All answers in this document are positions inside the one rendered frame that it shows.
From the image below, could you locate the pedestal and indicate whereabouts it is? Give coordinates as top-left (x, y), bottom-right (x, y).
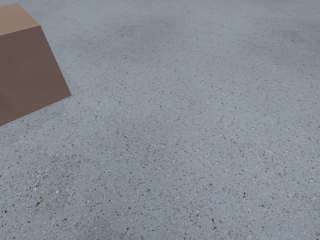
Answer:
top-left (0, 3), bottom-right (72, 126)

